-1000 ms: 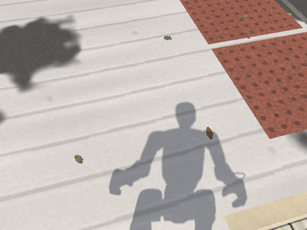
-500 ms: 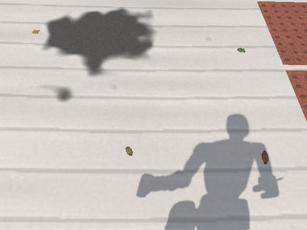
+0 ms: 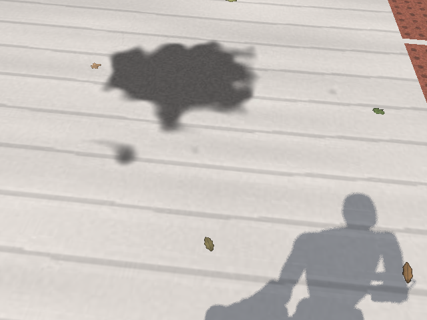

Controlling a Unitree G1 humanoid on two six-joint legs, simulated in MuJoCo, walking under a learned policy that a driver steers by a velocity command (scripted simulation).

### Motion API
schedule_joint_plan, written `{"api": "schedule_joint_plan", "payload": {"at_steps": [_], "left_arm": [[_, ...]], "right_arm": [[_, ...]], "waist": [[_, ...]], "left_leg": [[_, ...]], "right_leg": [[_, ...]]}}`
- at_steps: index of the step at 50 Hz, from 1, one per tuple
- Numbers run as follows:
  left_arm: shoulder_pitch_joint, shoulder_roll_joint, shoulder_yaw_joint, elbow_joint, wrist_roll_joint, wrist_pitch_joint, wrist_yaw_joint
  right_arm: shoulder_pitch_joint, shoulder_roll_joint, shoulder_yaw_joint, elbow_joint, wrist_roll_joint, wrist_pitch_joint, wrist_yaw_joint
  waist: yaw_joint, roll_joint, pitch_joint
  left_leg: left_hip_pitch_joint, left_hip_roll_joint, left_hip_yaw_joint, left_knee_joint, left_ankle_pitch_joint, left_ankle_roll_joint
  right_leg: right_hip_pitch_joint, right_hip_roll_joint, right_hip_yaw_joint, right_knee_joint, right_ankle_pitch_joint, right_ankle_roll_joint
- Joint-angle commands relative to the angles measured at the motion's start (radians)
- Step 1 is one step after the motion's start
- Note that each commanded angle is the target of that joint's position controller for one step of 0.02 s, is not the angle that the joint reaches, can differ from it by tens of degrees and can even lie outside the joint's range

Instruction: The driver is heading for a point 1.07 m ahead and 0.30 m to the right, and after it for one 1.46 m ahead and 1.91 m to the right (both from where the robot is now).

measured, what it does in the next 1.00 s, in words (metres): walks ahead, turning right: right foot, then left foot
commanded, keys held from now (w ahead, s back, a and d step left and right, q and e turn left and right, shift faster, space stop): w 0.04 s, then w+e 0.86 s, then w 0.10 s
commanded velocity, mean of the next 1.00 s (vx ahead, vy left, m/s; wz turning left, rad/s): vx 0.48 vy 0.00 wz -0.41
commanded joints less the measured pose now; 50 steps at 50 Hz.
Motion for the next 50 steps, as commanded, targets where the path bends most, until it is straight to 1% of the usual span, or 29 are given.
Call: {"api": "schedule_joint_plan", "payload": {"at_steps": [1,3,6,10,13,16,19,20,21,22,23,24,25,26,27,28,29,31,33,37,40,43,44,45,46,47,48,49,50], "left_arm": [[-0.141,0.14,0.026,-0.137,-0.022,-0.055,-0.01],[-0.139,0.12,0.026,-0.123,-0.003,-0.054,-0.017],[-0.148,0.068,0.014,-0.12,0.0,-0.038,-0.032],[-0.236,0.035,-0.002,-0.169,0.001,-0.027,-0.034],[-0.33,0.019,-0.014,-0.216,0.003,-0.028,-0.047],[-0.377,0.029,-0.014,-0.258,0.0,-0.031,-0.068],[-0.31,0.08,0.01,-0.273,0.0,-0.027,-0.079],[-0.196,0.12,0.032,-0.251,-0.002,-0.022,-0.075],[-0.041,0.171,0.061,-0.218,-0.006,-0.016,-0.062],[0.1,0.254,0.084,-0.2,-0.003,-0.002,-0.038],[0.063,0.285,0.083,-0.225,-0.008,-0.007,-0.04],[0.074,0.205,0.064,-0.225,0.0,-0.008,-0.038],[0.039,0.17,0.055,-0.223,0.007,-0.013,-0.034],[-0.026,0.158,0.049,-0.234,0.008,-0.02,-0.035],[-0.084,0.128,0.041,-0.249,0.013,-0.024,-0.032],[-0.116,0.122,0.037,-0.268,0.025,-0.024,-0.028],[-0.13,0.12,0.039,-0.275,0.023,-0.024,-0.025],[-0.118,0.128,0.042,-0.268,0.015,-0.029,-0.017],[-0.094,0.149,0.048,-0.261,0.013,-0.028,-0.005],[-0.025,0.16,0.053,-0.24,0.0,-0.011,0.009],[0.029,0.159,0.053,-0.223,-0.007,0.002,0.013],[0.028,0.154,0.054,-0.225,-0.002,0.011,0.016],[0.012,0.14,0.05,-0.231,0.0,0.014,0.015],[0.01,0.096,0.035,-0.24,0.005,0.01,0.01],[0.034,0.029,0.01,-0.258,0.03,0.005,0.009],[0.175,0.006,0.0,-0.279,-0.011,-0.007,0.008],[0.152,0.112,0.017,-0.241,-0.022,-0.005,0.013],[0.038,0.15,0.029,-0.255,-0.013,-0.002,0.012],[-0.023,0.134,0.026,-0.27,0.0,0.0,0.014]], "right_arm": [[0.185,-0.155,-0.041,-0.009,-0.015,-0.026,0.008],[0.119,-0.127,-0.029,-0.022,-0.012,-0.028,0.013],[0.12,-0.126,-0.03,-0.016,-0.023,-0.03,0.005],[0.136,-0.136,-0.032,0.005,-0.026,-0.035,-0.003],[0.17,-0.152,-0.035,0.029,-0.017,-0.039,-0.009],[0.193,-0.158,-0.038,0.05,-0.007,-0.027,-0.011],[0.176,-0.201,-0.048,0.04,-0.012,-0.001,-0.026],[0.173,-0.212,-0.05,0.035,-0.016,0.012,-0.034],[0.168,-0.212,-0.046,0.026,-0.014,0.018,-0.041],[0.203,-0.166,-0.026,-0.004,-0.039,0.007,-0.043],[0.292,-0.041,0.016,-0.035,-0.034,-0.027,-0.019],[0.168,-0.158,-0.009,-0.051,0.001,-0.068,-0.002],[0.078,-0.172,-0.011,-0.085,0.031,-0.084,0.005],[0.049,-0.155,-0.006,-0.093,0.017,-0.091,-0.002],[0.045,-0.161,-0.014,-0.088,-0.009,-0.085,-0.01],[0.067,-0.16,-0.018,-0.088,-0.017,-0.073,-0.01],[0.086,-0.153,-0.019,-0.091,-0.025,-0.06,-0.011],[0.085,-0.131,-0.014,-0.1,-0.035,-0.041,-0.013],[0.01,-0.109,-0.006,-0.13,-0.042,-0.035,-0.018],[-0.154,-0.074,0.01,-0.166,-0.031,-0.05,-0.006],[-0.212,-0.104,0.001,-0.188,-0.012,-0.061,0.009],[-0.173,-0.145,-0.021,-0.185,-0.005,-0.072,0.018],[-0.102,-0.156,-0.031,-0.168,-0.005,-0.076,0.015],[0.0,-0.189,-0.047,-0.157,-0.019,-0.082,0.008],[0.159,-0.246,-0.059,-0.146,-0.031,-0.079,-0.002],[0.217,-0.305,-0.076,-0.092,-0.038,-0.065,0.012],[0.189,-0.194,-0.054,-0.113,-0.018,-0.062,0.018],[0.152,-0.142,-0.039,-0.114,-0.016,-0.055,0.014],[0.108,-0.131,-0.031,-0.117,-0.026,-0.049,0.016]], "waist": [[-0.1,0.197,0.064],[-0.07,0.156,0.098],[-0.063,0.129,0.084],[-0.083,0.11,0.104],[-0.111,0.099,0.131],[-0.107,0.09,0.138],[-0.043,0.146,0.035],[0.019,0.159,-0.042],[0.103,0.135,-0.124],[0.125,-0.031,-0.246],[0.022,-0.239,-0.398],[0.098,-0.104,-0.381],[0.089,-0.055,-0.225],[0.034,0.062,-0.11],[-0.005,0.07,-0.064],[-0.039,0.035,-0.038],[-0.057,0.018,-0.028],[-0.067,0.008,-0.006],[-0.047,0.005,0.02],[0.029,-0.022,0.019],[0.048,-0.044,0.009],[0.01,-0.086,-0.007],[-0.033,-0.094,-0.027],[-0.087,-0.071,-0.11],[-0.135,0.068,-0.264],[-0.06,0.425,-0.331],[-0.093,0.258,-0.236],[-0.119,0.158,-0.113],[-0.103,0.086,-0.052]], "left_leg": [[0.377,0.351,-0.552,-0.309,-0.339,0.214],[0.322,0.294,-0.401,-0.34,-0.137,0.177],[0.271,0.241,-0.211,-0.366,0.159,0.152],[0.191,0.209,-0.038,-0.392,0.265,0.134],[0.189,0.227,0.029,-0.412,0.272,0.124],[0.302,0.268,0.065,-0.362,0.394,0.11],[0.405,0.278,0.112,-0.149,0.94,0.072],[0.397,0.266,0.13,0.018,1.075,0.056],[0.272,0.236,0.152,0.246,1.042,0.023],[-0.006,0.177,0.147,0.578,0.565,-0.011],[-0.395,-0.049,-0.006,0.938,-0.297,-0.071],[-0.497,0.002,-0.169,0.984,-0.265,-0.04],[-0.536,0.045,-0.146,0.94,-0.194,-0.019],[-0.505,0.089,-0.134,0.836,-0.127,-0.016],[-0.442,0.12,-0.129,0.751,-0.094,-0.024],[-0.383,0.134,-0.13,0.728,-0.075,-0.032],[-0.359,0.141,-0.125,0.692,-0.066,-0.046],[-0.344,0.143,-0.098,0.61,-0.033,-0.079],[-0.357,0.132,-0.08,0.486,0.081,-0.106],[-0.26,0.058,-0.058,0.163,0.346,-0.112],[-0.239,0.03,-0.086,0.06,0.331,-0.102],[-0.18,0.02,-0.103,0.004,0.198,-0.059],[-0.081,0.018,-0.086,-0.037,0.195,-0.033],[0.107,0.078,-0.124,-0.039,0.188,0.014],[0.364,0.266,-0.31,-0.02,0.152,0.08],[0.594,0.444,-0.806,-0.14,-0.116,0.238],[0.537,0.42,-0.817,-0.185,-0.316,0.21],[0.427,0.371,-0.643,-0.189,-0.267,0.169],[0.317,0.326,-0.528,-0.2,-0.129,0.156]], "right_leg": [[-0.606,-0.059,0.031,0.381,-0.008,-0.047],[-0.598,-0.097,0.022,0.347,0.127,-0.043],[-0.552,-0.102,0.001,0.298,0.28,-0.007],[-0.475,-0.059,-0.008,0.073,0.459,0.024],[-0.414,-0.033,-0.049,-0.07,0.545,0.007],[-0.423,-0.015,-0.063,-0.142,0.494,-0.034],[-0.291,0.068,-0.138,-0.135,0.346,-0.091],[-0.15,0.108,-0.158,-0.133,0.311,-0.116],[0.103,0.124,-0.134,-0.176,0.351,-0.154],[0.433,-0.071,0.162,-0.156,0.355,-0.22],[0.725,-0.311,0.767,-0.319,0.116,-0.436],[0.698,-0.287,0.768,-0.417,0.039,-0.379],[0.565,-0.252,0.608,-0.429,0.087,-0.332],[0.376,-0.209,0.499,-0.445,0.206,-0.304],[0.25,-0.169,0.415,-0.458,0.307,-0.287],[0.153,-0.144,0.379,-0.483,0.37,-0.291],[0.098,-0.13,0.361,-0.505,0.403,-0.299],[0.006,-0.113,0.296,-0.525,0.473,-0.304],[-0.044,-0.081,0.246,-0.53,0.494,-0.287],[-0.064,-0.02,0.203,-0.481,0.398,-0.213],[0.026,-0.055,0.289,-0.412,0.34,-0.2],[0.118,-0.092,0.387,-0.313,0.342,-0.171],[0.108,-0.073,0.386,-0.26,0.367,-0.151],[0.062,-0.022,0.342,-0.109,0.382,-0.117],[-0.061,0.05,0.229,0.181,0.174,-0.073],[-0.413,0.15,0.133,0.467,-0.177,-0.02],[-0.511,0.075,0.169,0.571,-0.119,-0.005],[-0.532,0.048,0.142,0.587,-0.023,0.001],[-0.504,0.02,0.112,0.563,0.037,0.005]]}}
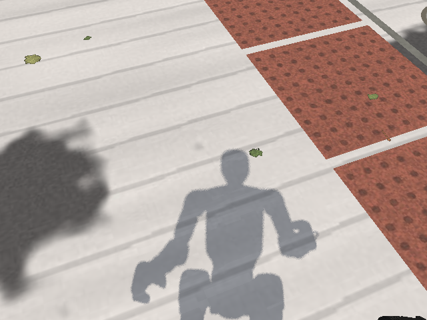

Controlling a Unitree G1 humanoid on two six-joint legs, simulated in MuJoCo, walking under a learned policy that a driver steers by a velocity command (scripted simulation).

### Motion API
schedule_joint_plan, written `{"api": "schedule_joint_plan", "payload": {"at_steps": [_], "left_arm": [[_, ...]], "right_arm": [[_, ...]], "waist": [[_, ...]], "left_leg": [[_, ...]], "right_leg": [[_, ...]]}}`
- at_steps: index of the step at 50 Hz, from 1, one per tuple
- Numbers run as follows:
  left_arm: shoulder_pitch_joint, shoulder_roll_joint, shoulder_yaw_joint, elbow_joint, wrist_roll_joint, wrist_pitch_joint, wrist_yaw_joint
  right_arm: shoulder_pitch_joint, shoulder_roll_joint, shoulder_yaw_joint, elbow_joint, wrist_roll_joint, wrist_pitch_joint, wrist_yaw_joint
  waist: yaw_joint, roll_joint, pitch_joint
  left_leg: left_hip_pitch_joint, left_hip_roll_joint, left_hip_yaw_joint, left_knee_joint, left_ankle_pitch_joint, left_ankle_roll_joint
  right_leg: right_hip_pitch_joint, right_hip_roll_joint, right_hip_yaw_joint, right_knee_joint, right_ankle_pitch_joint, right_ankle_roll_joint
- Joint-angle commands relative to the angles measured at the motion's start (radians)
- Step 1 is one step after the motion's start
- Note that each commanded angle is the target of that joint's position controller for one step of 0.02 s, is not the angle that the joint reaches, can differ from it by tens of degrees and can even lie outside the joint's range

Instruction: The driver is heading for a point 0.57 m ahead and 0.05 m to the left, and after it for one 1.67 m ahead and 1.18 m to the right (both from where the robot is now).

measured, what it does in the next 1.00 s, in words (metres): walks ahead: right foot, then left foot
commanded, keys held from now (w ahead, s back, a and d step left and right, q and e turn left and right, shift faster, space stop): w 0.40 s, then w+q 0.30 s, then e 0.30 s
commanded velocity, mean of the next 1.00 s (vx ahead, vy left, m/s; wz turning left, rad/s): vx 0.43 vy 0.00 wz -0.02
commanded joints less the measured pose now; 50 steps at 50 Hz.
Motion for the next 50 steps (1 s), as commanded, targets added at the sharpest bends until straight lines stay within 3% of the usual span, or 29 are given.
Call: {"api": "schedule_joint_plan", "payload": {"at_steps": [1,2,5,7,10,13,16,18,19,20,21,22,23,25,26,28,32,35,37,39,42,43,44,45,46,47,48,49,50], "left_arm": [[-0.099,0.113,0.026,-0.116,0.016,-0.024,0.0],[-0.096,0.094,0.024,-0.119,0.012,-0.024,-0.006],[-0.096,0.046,0.011,-0.116,0.016,-0.02,-0.014],[-0.155,0.026,-0.002,-0.133,0.024,-0.025,-0.018],[-0.244,0.01,-0.014,-0.144,0.021,-0.038,-0.03],[-0.326,0.024,-0.011,-0.163,0.012,-0.045,-0.039],[-0.362,0.047,-0.003,-0.185,0.008,-0.049,-0.048],[-0.279,0.077,0.014,-0.167,0.014,-0.052,-0.047],[-0.155,0.115,0.037,-0.127,0.02,-0.049,-0.04],[0.018,0.177,0.059,-0.095,0.028,-0.045,-0.028],[0.086,0.283,0.078,-0.085,0.041,-0.039,-0.022],[0.107,0.198,0.059,-0.08,0.029,-0.038,-0.024],[0.049,0.153,0.042,-0.079,0.024,-0.043,-0.024],[-0.067,0.085,0.021,-0.081,0.032,-0.049,-0.028],[-0.102,0.064,0.015,-0.08,0.041,-0.058,-0.03],[-0.123,0.063,0.021,-0.064,0.042,-0.077,-0.032],[-0.105,0.088,0.034,-0.019,0.048,-0.091,-0.019],[-0.1,0.103,0.035,-0.003,0.043,-0.087,-0.009],[-0.052,0.111,0.033,0.028,0.032,-0.075,-0.004],[0.007,0.122,0.031,0.066,0.017,-0.055,-0.001],[0.018,0.16,0.038,0.09,0.007,-0.026,0.002],[-0.003,0.174,0.042,0.091,0.004,-0.021,0.005],[-0.024,0.168,0.039,0.091,0.001,-0.017,0.006],[-0.005,0.129,0.025,0.075,0.02,-0.026,0.007],[0.11,0.02,-0.012,0.067,0.036,-0.038,-0.006],[0.144,0.058,-0.006,0.098,0.015,-0.036,-0.009],[0.061,0.152,0.026,0.073,-0.016,-0.025,-0.008],[-0.007,0.133,0.027,0.051,-0.02,-0.009,0.001],[-0.02,0.107,0.027,0.055,-0.008,0.014,0.013]], "right_arm": [[0.145,-0.115,-0.039,-0.007,-0.005,0.01,-0.002],[0.133,-0.105,-0.033,-0.002,-0.011,0.008,-0.004],[0.139,-0.113,-0.036,0.028,0.007,0.001,-0.001],[0.146,-0.145,-0.045,0.044,0.014,0.004,-0.003],[0.16,-0.173,-0.05,0.066,0.02,0.016,-0.006],[0.214,-0.192,-0.052,0.099,0.031,0.027,-0.005],[0.236,-0.207,-0.057,0.125,0.039,0.041,-0.008],[0.216,-0.218,-0.059,0.131,0.042,0.052,-0.014],[0.223,-0.198,-0.05,0.133,0.04,0.055,-0.016],[0.218,-0.152,-0.029,0.114,0.02,0.053,-0.02],[0.321,-0.037,0.009,0.08,0.01,0.035,-0.016],[0.29,-0.117,-0.008,0.098,0.032,0.019,-0.013],[0.208,-0.174,-0.026,0.076,0.056,0.013,-0.009],[0.136,-0.159,-0.028,0.067,0.036,0.022,-0.012],[0.153,-0.148,-0.032,0.073,0.031,0.036,-0.012],[0.188,-0.106,-0.027,0.09,0.035,0.061,-0.012],[0.122,-0.084,-0.027,0.065,0.03,0.074,-0.014],[0.04,-0.066,-0.019,0.042,0.029,0.066,0.003],[-0.062,-0.032,-0.004,0.001,0.012,0.058,0.013],[-0.118,-0.016,0.004,-0.028,0.003,0.047,0.028],[-0.103,-0.063,-0.01,-0.034,-0.001,0.034,0.04],[-0.046,-0.093,-0.022,-0.019,-0.006,0.032,0.036],[0.056,-0.13,-0.038,0.013,-0.013,0.027,0.026],[0.148,-0.204,-0.056,0.033,-0.029,0.027,0.01],[0.203,-0.253,-0.059,0.03,-0.064,0.044,-0.006],[0.218,-0.192,-0.045,0.015,-0.035,0.06,-0.011],[0.16,-0.174,-0.043,0.001,-0.017,0.077,-0.014],[0.084,-0.142,-0.034,0.002,-0.005,0.084,-0.02],[0.026,-0.102,-0.024,0.013,0.002,0.085,-0.021]], "waist": [[-0.092,0.079,-0.02],[-0.067,0.109,-0.008],[-0.046,0.134,-0.007],[-0.056,0.115,0.004],[-0.086,0.108,0.013],[-0.115,0.113,0.024],[-0.104,0.123,0.038],[-0.038,0.122,-0.005],[0.02,0.101,-0.085],[0.094,0.036,-0.214],[0.051,-0.232,-0.331],[0.091,-0.19,-0.358],[0.082,-0.132,-0.201],[0.024,-0.058,-0.068],[-0.011,-0.075,-0.044],[-0.042,-0.068,-0.028],[-0.04,-0.022,0.016],[-0.013,-0.017,0.038],[0.018,0.011,0.079],[0.032,0.007,0.075],[-0.001,-0.042,0.023],[-0.042,-0.056,-0.016],[-0.104,-0.042,-0.08],[-0.126,0.008,-0.2],[-0.101,0.216,-0.378],[-0.129,0.224,-0.552],[-0.138,0.162,-0.462],[-0.104,0.129,-0.328],[-0.07,0.105,-0.201]], "left_leg": [[0.392,0.309,-0.424,-0.28,-0.097,0.178],[0.336,0.281,-0.36,-0.302,-0.027,0.172],[0.29,0.26,-0.262,-0.352,0.098,0.199],[0.285,0.264,-0.215,-0.378,0.156,0.212],[0.268,0.236,-0.125,-0.389,0.181,0.19],[0.289,0.247,-0.102,-0.378,0.178,0.174],[0.359,0.288,-0.114,-0.342,0.207,0.154],[0.373,0.277,-0.081,-0.235,0.387,0.124],[0.339,0.23,-0.035,-0.08,0.503,0.099],[0.181,0.182,0.011,0.183,0.354,0.057],[-0.216,0.016,0.033,0.567,-0.243,-0.015],[-0.341,0.022,-0.109,0.714,-0.41,-0.012],[-0.41,0.07,-0.114,0.745,-0.335,0.002],[-0.353,0.14,-0.087,0.655,-0.181,-0.001],[-0.292,0.163,-0.099,0.622,-0.132,-0.005],[-0.232,0.166,-0.103,0.599,-0.08,-0.019],[-0.305,0.153,-0.134,0.468,0.092,-0.039],[-0.273,0.14,-0.083,0.281,0.251,-0.029],[-0.226,0.117,-0.028,0.147,0.279,-0.018],[-0.204,0.097,0.015,0.06,0.266,-0.006],[-0.146,0.054,0.018,-0.022,0.176,0.026],[-0.069,0.031,0.024,-0.057,0.171,0.041],[0.088,0.018,0.036,-0.132,0.302,0.067],[0.354,0.131,-0.04,-0.061,0.73,0.109],[0.772,0.444,-0.352,0.04,1.141,0.305],[0.819,0.525,-0.46,0.023,1.162,0.376],[0.706,0.465,-0.339,-0.026,0.967,0.33],[0.58,0.409,-0.261,-0.075,0.75,0.282],[0.414,0.365,-0.197,-0.141,0.571,0.252]], "right_leg": [[-0.436,-0.117,-0.002,0.121,0.116,0.018],[-0.389,-0.141,-0.011,0.079,0.14,0.016],[-0.355,-0.161,-0.063,-0.047,0.16,0.028],[-0.36,-0.177,-0.085,-0.172,0.23,0.038],[-0.292,-0.166,-0.118,-0.374,0.388,0.039],[-0.233,-0.139,-0.142,-0.487,0.459,0.035],[-0.213,-0.127,-0.142,-0.555,0.404,-0.001],[-0.066,-0.095,-0.174,-0.616,0.386,-0.036],[0.118,-0.073,-0.191,-0.633,0.388,-0.063],[0.386,-0.203,-0.053,-0.605,0.397,-0.117],[0.71,-0.464,0.406,-0.681,0.267,-0.274],[0.693,-0.487,0.568,-0.787,0.099,-0.3],[0.576,-0.457,0.421,-0.805,0.096,-0.254],[0.343,-0.374,0.209,-0.859,0.226,-0.203],[0.264,-0.346,0.139,-0.892,0.291,-0.187],[0.184,-0.334,0.046,-0.946,0.39,-0.187],[0.193,-0.323,-0.109,-0.979,0.553,-0.174],[0.203,-0.291,-0.215,-0.992,0.574,-0.139],[0.19,-0.284,-0.239,-0.97,0.709,-0.136],[0.254,-0.292,-0.222,-0.912,0.836,-0.138],[0.364,-0.314,-0.161,-0.788,0.96,-0.12],[0.382,-0.304,-0.146,-0.717,1.022,-0.101],[0.363,-0.262,-0.161,-0.592,1.041,-0.068],[0.224,-0.205,-0.182,-0.414,0.841,-0.021],[-0.15,-0.074,-0.193,-0.018,0.147,0.06],[-0.206,-0.032,-0.029,0.173,-0.279,0.081],[-0.266,-0.083,-0.008,0.216,-0.252,0.079],[-0.324,-0.123,-0.053,0.178,-0.19,0.082],[-0.316,-0.15,-0.074,0.111,-0.139,0.096]]}}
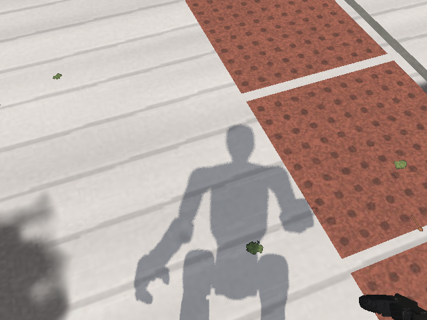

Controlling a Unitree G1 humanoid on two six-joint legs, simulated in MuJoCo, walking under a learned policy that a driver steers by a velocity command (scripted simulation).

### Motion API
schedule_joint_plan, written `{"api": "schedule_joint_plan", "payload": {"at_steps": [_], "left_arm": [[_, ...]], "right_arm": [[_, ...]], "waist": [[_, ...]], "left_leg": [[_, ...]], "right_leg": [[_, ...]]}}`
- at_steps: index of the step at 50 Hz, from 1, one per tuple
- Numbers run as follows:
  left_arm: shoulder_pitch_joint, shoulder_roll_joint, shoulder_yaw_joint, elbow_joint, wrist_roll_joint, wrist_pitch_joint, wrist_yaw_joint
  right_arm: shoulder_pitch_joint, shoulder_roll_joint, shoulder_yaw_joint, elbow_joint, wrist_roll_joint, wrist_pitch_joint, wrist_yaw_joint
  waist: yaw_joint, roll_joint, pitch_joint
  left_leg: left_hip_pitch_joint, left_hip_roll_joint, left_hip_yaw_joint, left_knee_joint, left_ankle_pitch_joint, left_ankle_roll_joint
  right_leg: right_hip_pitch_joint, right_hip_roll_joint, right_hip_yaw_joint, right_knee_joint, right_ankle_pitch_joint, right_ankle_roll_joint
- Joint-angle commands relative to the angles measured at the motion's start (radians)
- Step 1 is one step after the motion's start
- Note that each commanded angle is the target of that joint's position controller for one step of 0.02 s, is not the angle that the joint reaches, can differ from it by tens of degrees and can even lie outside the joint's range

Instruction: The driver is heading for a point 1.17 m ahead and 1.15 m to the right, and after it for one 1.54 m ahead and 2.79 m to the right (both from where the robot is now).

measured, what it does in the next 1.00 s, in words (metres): steps on the spot, turning right: right foot, then left foot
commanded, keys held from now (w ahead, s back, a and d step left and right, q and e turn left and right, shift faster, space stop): e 1.00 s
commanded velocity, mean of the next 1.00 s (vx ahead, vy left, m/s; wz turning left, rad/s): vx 0.04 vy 0.00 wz -0.53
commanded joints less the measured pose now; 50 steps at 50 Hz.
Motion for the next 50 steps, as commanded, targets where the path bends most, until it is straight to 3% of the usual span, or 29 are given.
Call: {"api": "schedule_joint_plan", "payload": {"at_steps": [1,3,5,11,13,14,15,16,17,18,19,20,21,23,28,34,37,39,40,41,42,43,44,46,47,50], "left_arm": [[0.033,0.102,0.039,-0.064,0.003,0.044,0.026],[0.084,0.057,0.034,-0.064,0.012,0.084,0.039],[0.065,0.059,0.037,-0.086,0.019,0.093,0.04],[-0.05,0.096,0.049,-0.157,0.024,0.097,0.008],[-0.031,0.094,0.057,-0.158,0.027,0.097,-0.001],[-0.007,0.1,0.064,-0.148,0.032,0.095,-0.001],[0.022,0.129,0.077,-0.143,0.04,0.092,0.003],[0.022,0.243,0.1,-0.171,0.038,0.086,0.024],[0.003,0.297,0.102,-0.202,0.066,0.065,0.018],[-0.014,0.263,0.095,-0.203,0.072,0.04,0.009],[-0.059,0.239,0.089,-0.207,0.057,0.023,0.009],[-0.107,0.201,0.08,-0.217,0.037,0.02,0.014],[-0.134,0.176,0.07,-0.223,0.024,0.022,0.02],[-0.121,0.151,0.059,-0.231,0.029,0.026,0.032],[-0.086,0.175,0.069,-0.24,0.022,0.038,0.047],[-0.124,0.194,0.078,-0.264,0.027,0.056,0.036],[-0.151,0.192,0.078,-0.276,0.02,0.064,0.03],[-0.183,0.189,0.075,-0.286,0.01,0.072,0.032],[-0.199,0.183,0.073,-0.292,0.003,0.076,0.035],[-0.177,0.149,0.064,-0.297,0.007,0.078,0.037],[-0.108,0.099,0.053,-0.303,0.012,0.072,0.032],[-0.117,0.181,0.077,-0.304,0.02,0.062,0.03],[-0.099,0.236,0.097,-0.285,0.02,0.061,0.027],[-0.081,0.206,0.099,-0.251,0.017,0.078,0.03],[-0.084,0.18,0.091,-0.253,0.015,0.085,0.027],[-0.16,0.134,0.071,-0.296,0.001,0.084,0.019]], "right_arm": [[0.079,-0.114,-0.043,-0.007,0.01,0.014,-0.016],[0.006,-0.139,-0.056,-0.005,-0.009,0.012,-0.012],[-0.024,-0.154,-0.065,0.002,-0.008,0.007,-0.019],[-0.019,-0.194,-0.081,0.048,0.018,0.036,-0.044],[-0.035,-0.2,-0.084,0.061,0.036,0.049,-0.044],[-0.023,-0.184,-0.081,0.073,0.043,0.055,-0.044],[0.02,-0.147,-0.075,0.096,0.043,0.064,-0.041],[0.057,-0.094,-0.062,0.089,0.009,0.07,-0.036],[-0.04,-0.122,-0.07,0.038,0.005,0.068,-0.046],[-0.074,-0.15,-0.08,0.036,0.016,0.068,-0.052],[-0.053,-0.157,-0.086,0.046,0.025,0.069,-0.057],[-0.028,-0.162,-0.093,0.072,0.018,0.069,-0.066],[-0.018,-0.168,-0.098,0.08,0.01,0.069,-0.071],[-0.006,-0.153,-0.098,0.084,0.017,0.061,-0.065],[-0.038,-0.123,-0.084,0.075,0.026,0.051,-0.058],[-0.025,-0.141,-0.082,0.079,0.033,0.036,-0.039],[0.003,-0.151,-0.084,0.08,0.037,0.022,-0.027],[0.054,-0.155,-0.086,0.092,0.037,0.014,-0.017],[0.095,-0.164,-0.091,0.104,0.034,0.012,-0.014],[0.124,-0.214,-0.104,0.109,0.022,0.015,-0.017],[0.086,-0.296,-0.116,0.095,0.006,0.028,-0.026],[0.086,-0.262,-0.109,0.083,-0.019,0.027,-0.025],[0.04,-0.216,-0.094,0.061,-0.012,0.024,-0.029],[-0.014,-0.166,-0.08,0.046,0.014,0.029,-0.038],[-0.008,-0.163,-0.075,0.048,0.021,0.032,-0.043],[0.056,-0.184,-0.078,0.058,0.012,0.047,-0.056]], "waist": [[-0.037,0.104,-0.198],[0.007,0.148,-0.147],[0.012,0.147,-0.15],[-0.018,0.135,-0.163],[0.007,0.122,-0.153],[0.014,0.095,-0.148],[0.015,0.002,-0.113],[-0.028,-0.304,-0.074],[0.002,-0.322,-0.077],[0.009,-0.21,-0.095],[-0.021,-0.165,-0.094],[-0.04,-0.114,-0.109],[-0.05,-0.121,-0.117],[-0.054,-0.122,-0.162],[-0.025,-0.12,-0.168],[-0.016,-0.145,-0.151],[-0.023,-0.152,-0.166],[-0.056,-0.148,-0.175],[-0.08,-0.136,-0.176],[-0.07,-0.055,-0.193],[0.004,0.22,-0.174],[-0.029,0.259,-0.15],[-0.012,0.171,-0.131],[-0.003,0.128,-0.1],[-0.013,0.133,-0.088],[-0.063,0.162,-0.084]], "left_leg": [[0.312,0.281,-0.208,-0.18,0.344,0.208],[0.123,0.268,-0.137,-0.266,0.194,0.213],[0.094,0.275,-0.087,-0.288,0.138,0.213],[0.185,0.324,-0.036,-0.266,0.002,0.175],[0.194,0.312,-0.009,-0.206,-0.058,0.13],[0.181,0.281,0.015,-0.143,-0.123,0.09],[0.129,0.222,0.066,-0.005,-0.212,0.021],[-0.076,0.075,0.171,0.322,-0.45,-0.092],[-0.203,-0.033,0.0,0.537,-0.589,-0.109],[-0.228,-0.016,-0.083,0.623,-0.528,-0.09],[-0.24,0.001,-0.109,0.627,-0.427,-0.073],[-0.237,0.015,-0.122,0.617,-0.358,-0.071],[-0.22,0.015,-0.124,0.616,-0.311,-0.078],[-0.181,-0.005,-0.128,0.629,-0.253,-0.089],[-0.169,-0.025,-0.149,0.404,-0.223,-0.121],[-0.018,-0.051,-0.159,0.219,-0.262,-0.124],[0.044,-0.062,-0.162,0.121,-0.27,-0.108],[0.138,-0.065,-0.148,-0.036,-0.185,-0.088],[0.23,-0.049,-0.138,-0.157,-0.06,-0.072],[0.355,0.076,-0.225,-0.193,0.025,-0.027],[0.437,0.28,-0.448,-0.199,0.246,0.097],[0.374,0.397,-0.573,-0.219,0.314,0.236],[0.351,0.374,-0.495,-0.208,0.295,0.236],[0.35,0.255,-0.327,-0.186,0.206,0.156],[0.354,0.241,-0.287,-0.186,0.231,0.157],[0.415,0.224,-0.203,-0.204,0.259,0.177]], "right_leg": [[-0.216,-0.094,0.031,0.054,0.033,0.033],[-0.093,-0.078,-0.021,0.0,0.107,0.049],[-0.061,-0.094,-0.028,-0.085,0.185,0.037],[-0.012,-0.101,-0.061,-0.29,0.283,-0.019],[0.055,-0.075,-0.096,-0.425,0.328,-0.053],[0.104,-0.047,-0.108,-0.501,0.365,-0.08],[0.147,-0.058,-0.038,-0.624,0.451,-0.12],[0.213,-0.289,0.306,-0.76,0.735,-0.222],[0.145,-0.386,0.509,-0.825,0.713,-0.383],[0.146,-0.349,0.451,-0.839,0.628,-0.371],[0.158,-0.302,0.38,-0.827,0.58,-0.313],[0.173,-0.266,0.334,-0.809,0.551,-0.262],[0.169,-0.248,0.304,-0.799,0.594,-0.244],[0.196,-0.222,0.278,-0.783,0.695,-0.245],[0.277,-0.205,0.313,-0.764,0.673,-0.255],[0.195,-0.185,0.407,-0.747,0.642,-0.276],[0.21,-0.173,0.465,-0.713,0.725,-0.268],[0.197,-0.142,0.474,-0.675,0.747,-0.238],[0.154,-0.108,0.457,-0.648,0.687,-0.201],[0.048,-0.049,0.399,-0.559,0.497,-0.149],[-0.149,0.12,0.201,-0.362,0.096,-0.085],[-0.243,0.121,0.145,-0.138,-0.066,-0.034],[-0.248,0.07,0.151,-0.006,-0.001,-0.012],[-0.273,0.051,0.127,0.08,0.115,0.023],[-0.289,0.045,0.115,0.108,0.149,0.038],[-0.313,0.013,0.04,0.001,0.202,0.063]]}}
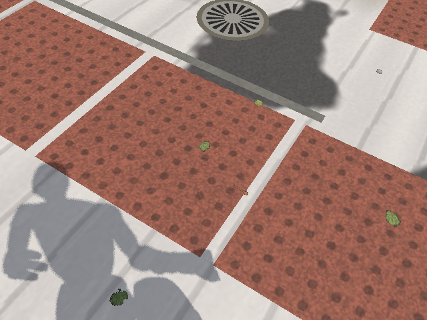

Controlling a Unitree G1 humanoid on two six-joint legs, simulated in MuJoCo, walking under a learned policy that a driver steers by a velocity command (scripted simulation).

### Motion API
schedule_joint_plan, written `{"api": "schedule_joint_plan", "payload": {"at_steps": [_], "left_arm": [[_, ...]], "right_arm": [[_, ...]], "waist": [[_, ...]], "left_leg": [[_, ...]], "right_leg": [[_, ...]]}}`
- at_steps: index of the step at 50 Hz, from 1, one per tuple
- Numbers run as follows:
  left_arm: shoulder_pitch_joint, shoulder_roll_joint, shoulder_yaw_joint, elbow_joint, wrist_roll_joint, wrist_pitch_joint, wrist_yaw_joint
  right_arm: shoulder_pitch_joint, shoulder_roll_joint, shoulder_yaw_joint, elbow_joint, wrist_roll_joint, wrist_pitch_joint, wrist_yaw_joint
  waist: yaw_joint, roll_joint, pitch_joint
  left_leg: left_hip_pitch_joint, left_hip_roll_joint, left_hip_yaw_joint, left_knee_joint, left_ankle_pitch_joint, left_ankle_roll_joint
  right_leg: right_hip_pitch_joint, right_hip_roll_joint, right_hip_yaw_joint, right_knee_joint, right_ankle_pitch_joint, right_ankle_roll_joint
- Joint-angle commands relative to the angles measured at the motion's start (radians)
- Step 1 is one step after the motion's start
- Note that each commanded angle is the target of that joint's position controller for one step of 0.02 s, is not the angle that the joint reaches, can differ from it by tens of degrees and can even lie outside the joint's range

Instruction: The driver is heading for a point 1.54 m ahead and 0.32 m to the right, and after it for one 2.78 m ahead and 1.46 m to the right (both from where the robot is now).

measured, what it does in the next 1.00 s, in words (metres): steps on the spot, turning right: right foot, then left foot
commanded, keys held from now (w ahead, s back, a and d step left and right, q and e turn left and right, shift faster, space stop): e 0.56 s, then no key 0.44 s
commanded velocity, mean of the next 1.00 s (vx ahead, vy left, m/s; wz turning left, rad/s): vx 0.00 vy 0.00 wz -0.45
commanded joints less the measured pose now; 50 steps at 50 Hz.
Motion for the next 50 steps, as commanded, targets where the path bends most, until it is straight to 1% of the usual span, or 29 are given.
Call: {"api": "schedule_joint_plan", "payload": {"at_steps": [1,5,9,11,12,13,14,15,16,17,18,19,21,26,29,33,35,36,37,38,39,40,42,44,46,47,48,49,50], "left_arm": [[-0.059,0.048,0.006,-0.103,-0.006,-0.011,-0.004],[-0.072,0.027,-0.011,-0.131,0.004,-0.012,-0.02],[-0.039,0.049,-0.001,-0.135,0.002,-0.001,-0.035],[0.026,0.051,0.009,-0.114,0.003,0.003,-0.04],[0.071,0.084,0.025,-0.1,0.005,0.002,-0.031],[0.115,0.2,0.054,-0.109,0.004,-0.003,-0.014],[0.092,0.242,0.049,-0.14,0.036,-0.027,-0.02],[0.098,0.183,0.036,-0.134,0.045,-0.051,-0.032],[0.058,0.155,0.025,-0.123,0.039,-0.065,-0.031],[0.008,0.133,0.021,-0.122,0.023,-0.067,-0.024],[-0.026,0.114,0.011,-0.126,0.01,-0.064,-0.018],[-0.035,0.109,0.005,-0.132,0.012,-0.061,-0.011],[-0.037,0.105,0.002,-0.137,0.02,-0.059,-0.004],[-0.02,0.124,0.009,-0.133,0.017,-0.05,0.006],[-0.032,0.129,0.01,-0.136,0.02,-0.043,0.002],[-0.046,0.107,-0.003,-0.129,0.021,-0.034,-0.008],[-0.073,0.089,-0.013,-0.127,0.012,-0.03,-0.007],[-0.063,0.07,-0.02,-0.119,0.01,-0.03,-0.005],[-0.02,0.03,-0.032,-0.114,0.026,-0.035,-0.004],[0.051,0.02,-0.033,-0.105,0.032,-0.043,-0.005],[0.006,0.07,-0.02,-0.111,0.038,-0.047,0.002],[-0.023,0.115,-0.002,-0.106,0.026,-0.045,0.007],[-0.022,0.09,0.003,-0.081,0.02,-0.031,0.012],[-0.005,0.027,-0.015,-0.063,0.019,-0.024,0.008],[-0.024,-0.026,-0.037,-0.057,0.018,-0.03,0.001],[-0.035,-0.031,-0.04,-0.054,0.014,-0.033,0.0],[-0.023,-0.024,-0.037,-0.042,0.01,-0.034,-0.002],[0.003,-0.02,-0.035,-0.024,0.01,-0.035,-0.003],[0.011,-0.006,-0.034,-0.014,0.016,-0.035,-0.005]], "right_arm": [[-0.007,-0.166,-0.034,-0.065,-0.003,0.001,-0.016],[-0.017,-0.218,-0.051,-0.076,0.004,0.012,-0.004],[-0.02,-0.24,-0.059,-0.075,0.026,0.011,0.014],[-0.035,-0.229,-0.056,-0.069,0.046,0.008,0.017],[0.025,-0.188,-0.046,-0.045,0.041,0.003,0.022],[0.035,-0.121,-0.024,-0.066,-0.007,0.001,0.026],[-0.043,-0.113,-0.019,-0.125,-0.018,-0.002,0.018],[-0.088,-0.165,-0.034,-0.129,0.0,-0.001,0.01],[-0.09,-0.174,-0.039,-0.129,0.016,0.001,0.008],[-0.066,-0.174,-0.044,-0.108,0.012,0.003,0.0],[-0.056,-0.184,-0.047,-0.103,0.004,0.007,-0.005],[-0.042,-0.179,-0.048,-0.1,0.001,0.007,-0.003],[-0.017,-0.162,-0.045,-0.098,0.007,0.005,0.001],[-0.058,-0.136,-0.033,-0.122,0.008,0.002,0.004],[-0.052,-0.139,-0.032,-0.126,0.012,-0.005,0.012],[-0.031,-0.136,-0.029,-0.133,0.017,-0.017,0.028],[0.011,-0.121,-0.025,-0.127,0.014,-0.026,0.038],[0.03,-0.121,-0.024,-0.124,0.003,-0.031,0.04],[0.038,-0.175,-0.03,-0.137,-0.017,-0.033,0.036],[-0.009,-0.227,-0.033,-0.144,-0.028,-0.027,0.031],[-0.006,-0.175,-0.021,-0.143,-0.032,-0.031,0.03],[-0.015,-0.157,-0.013,-0.146,-0.024,-0.036,0.028],[-0.026,-0.16,-0.012,-0.139,0.0,-0.038,0.021],[-0.034,-0.143,-0.004,-0.128,0.007,-0.032,0.019],[-0.03,-0.134,-0.003,-0.123,0.005,-0.018,0.021],[-0.008,-0.137,-0.003,-0.116,0.005,-0.011,0.021],[0.006,-0.142,-0.003,-0.111,0.008,-0.005,0.022],[0.006,-0.14,0.0,-0.107,0.015,-0.002,0.023],[0.03,-0.134,0.003,-0.099,0.021,-0.004,0.024]], "waist": [[-0.035,0.214,-0.083],[-0.046,0.227,-0.11],[-0.029,0.235,-0.106],[0.019,0.21,-0.113],[0.029,0.124,-0.133],[0.019,-0.156,-0.154],[0.035,-0.255,-0.181],[0.077,-0.127,-0.205],[0.045,-0.105,-0.157],[0.02,-0.058,-0.134],[0.006,-0.071,-0.118],[-0.004,-0.087,-0.126],[-0.013,-0.084,-0.148],[0.013,-0.094,-0.13],[0.019,-0.102,-0.126],[0.026,-0.108,-0.144],[-0.009,-0.098,-0.147],[-0.023,-0.076,-0.144],[0.003,0.043,-0.161],[0.075,0.237,-0.125],[0.03,0.281,-0.124],[0.012,0.238,-0.097],[0.01,0.196,-0.082],[0.019,0.182,-0.08],[0.003,0.217,-0.099],[-0.014,0.23,-0.112],[-0.013,0.232,-0.125],[0.003,0.225,-0.129],[0.004,0.208,-0.127]], "left_leg": [[0.209,0.248,-0.155,-0.12,0.408,0.212],[0.186,0.277,-0.086,-0.118,0.431,0.212],[0.155,0.301,-0.05,-0.077,0.41,0.185],[0.106,0.283,-0.003,0.018,0.344,0.124],[0.016,0.24,0.058,0.139,0.233,0.056],[-0.244,0.127,0.146,0.441,-0.16,-0.045],[-0.43,-0.004,0.037,0.672,-0.466,-0.088],[-0.436,0.02,-0.06,0.776,-0.437,-0.082],[-0.436,0.039,-0.078,0.78,-0.348,-0.065],[-0.433,0.052,-0.086,0.739,-0.266,-0.062],[-0.418,0.051,-0.087,0.713,-0.211,-0.069],[-0.377,0.034,-0.08,0.724,-0.167,-0.077],[-0.348,0.012,-0.077,0.684,-0.117,-0.089],[-0.319,-0.013,-0.1,0.449,-0.107,-0.105],[-0.257,-0.025,-0.104,0.357,-0.123,-0.098],[-0.155,-0.026,-0.083,0.246,-0.133,-0.076],[-0.054,-0.027,-0.065,0.066,-0.02,-0.051],[0.029,-0.002,-0.079,-0.052,0.123,-0.03],[0.114,0.136,-0.207,-0.09,0.271,0.016],[0.114,0.271,-0.359,-0.094,0.448,0.142],[0.036,0.359,-0.462,-0.131,0.388,0.264],[0.034,0.335,-0.443,-0.138,0.336,0.273],[0.067,0.273,-0.357,-0.116,0.299,0.223],[0.075,0.22,-0.272,-0.093,0.357,0.194],[0.089,0.172,-0.205,-0.065,0.42,0.174],[0.105,0.169,-0.202,-0.051,0.454,0.178],[0.116,0.167,-0.203,-0.034,0.468,0.177],[0.11,0.159,-0.196,-0.019,0.457,0.164],[0.088,0.151,-0.196,-0.02,0.414,0.135]], "right_leg": [[-0.127,-0.059,-0.042,-0.055,0.031,0.034],[0.017,-0.103,-0.103,-0.252,0.03,0.023],[0.14,-0.091,-0.155,-0.435,0.073,-0.022],[0.275,-0.063,-0.183,-0.635,0.219,-0.076],[0.416,-0.063,-0.134,-0.724,0.355,-0.116],[0.603,-0.288,0.189,-0.756,0.719,-0.206],[0.559,-0.474,0.44,-0.746,0.876,-0.426],[0.532,-0.437,0.385,-0.773,0.77,-0.442],[0.49,-0.371,0.293,-0.777,0.677,-0.38],[0.466,-0.314,0.239,-0.776,0.575,-0.322],[0.438,-0.292,0.217,-0.777,0.572,-0.3],[0.405,-0.27,0.203,-0.781,0.597,-0.299],[0.402,-0.252,0.195,-0.784,0.591,-0.304],[0.4,-0.239,0.265,-0.773,0.447,-0.308],[0.362,-0.238,0.311,-0.758,0.398,-0.31],[0.35,-0.235,0.353,-0.707,0.492,-0.301],[0.33,-0.204,0.35,-0.669,0.502,-0.268],[0.294,-0.174,0.336,-0.654,0.435,-0.226],[0.233,-0.106,0.261,-0.557,0.264,-0.162],[0.134,0.036,0.105,-0.446,-0.031,-0.098],[0.131,0.01,0.067,-0.327,-0.179,-0.048],[0.111,-0.009,0.068,-0.211,-0.178,-0.025],[0.062,-0.018,0.075,-0.121,-0.132,0.007],[0.093,-0.036,0.045,-0.191,-0.092,0.026],[0.171,-0.058,-0.025,-0.368,-0.058,0.032],[0.205,-0.057,-0.044,-0.45,-0.024,0.031],[0.247,-0.053,-0.061,-0.546,0.045,0.026],[0.308,-0.045,-0.08,-0.684,0.164,0.014],[0.376,-0.049,-0.07,-0.789,0.286,-0.005]]}}
Keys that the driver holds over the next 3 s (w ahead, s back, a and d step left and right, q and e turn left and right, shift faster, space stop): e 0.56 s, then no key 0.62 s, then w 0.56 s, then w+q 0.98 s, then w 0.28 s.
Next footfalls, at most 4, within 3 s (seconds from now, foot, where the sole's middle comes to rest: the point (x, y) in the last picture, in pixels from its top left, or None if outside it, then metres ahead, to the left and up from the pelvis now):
0.24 right None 0.03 -0.16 -0.78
0.74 left None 0.11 0.05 -0.78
1.02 right None -0.03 -0.18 -0.78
1.86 right None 0.32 -0.34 -0.78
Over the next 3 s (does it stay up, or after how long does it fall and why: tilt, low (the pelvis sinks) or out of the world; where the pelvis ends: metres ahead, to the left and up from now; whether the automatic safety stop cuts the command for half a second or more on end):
stays up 0.85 -0.28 -0.01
